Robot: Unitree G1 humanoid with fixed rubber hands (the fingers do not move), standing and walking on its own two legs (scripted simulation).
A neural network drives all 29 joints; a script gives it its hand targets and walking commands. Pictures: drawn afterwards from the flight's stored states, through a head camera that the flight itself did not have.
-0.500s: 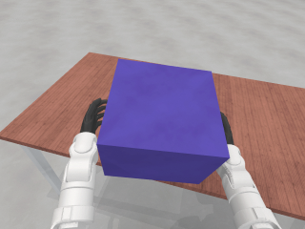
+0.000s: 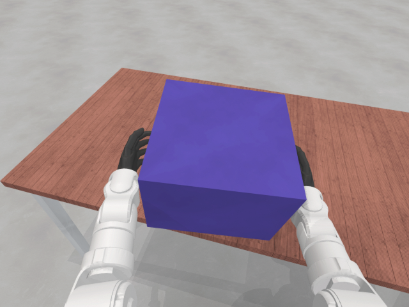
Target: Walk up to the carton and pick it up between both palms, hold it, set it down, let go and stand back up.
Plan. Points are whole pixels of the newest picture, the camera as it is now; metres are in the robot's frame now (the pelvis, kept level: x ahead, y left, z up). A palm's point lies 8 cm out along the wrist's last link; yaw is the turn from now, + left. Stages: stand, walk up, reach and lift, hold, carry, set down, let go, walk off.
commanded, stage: set down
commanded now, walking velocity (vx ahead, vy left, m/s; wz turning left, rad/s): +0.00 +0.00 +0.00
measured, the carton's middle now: (217, 159) +0.41 -0.02 +0.09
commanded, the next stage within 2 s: none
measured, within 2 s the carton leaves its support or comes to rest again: rests again in 1.90 s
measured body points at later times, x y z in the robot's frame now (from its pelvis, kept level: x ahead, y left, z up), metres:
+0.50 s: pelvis +0.01 +0.00 +0.00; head +0.04 +0.01 +0.45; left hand +0.43 +0.16 +0.07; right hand +0.39 -0.19 +0.05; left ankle -0.01 +0.12 -0.75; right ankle -0.02 -0.11 -0.75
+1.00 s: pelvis +0.01 +0.01 +0.00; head +0.07 +0.01 +0.44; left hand +0.45 +0.17 +0.05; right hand +0.41 -0.18 +0.03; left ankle -0.01 +0.12 -0.75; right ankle -0.02 -0.11 -0.75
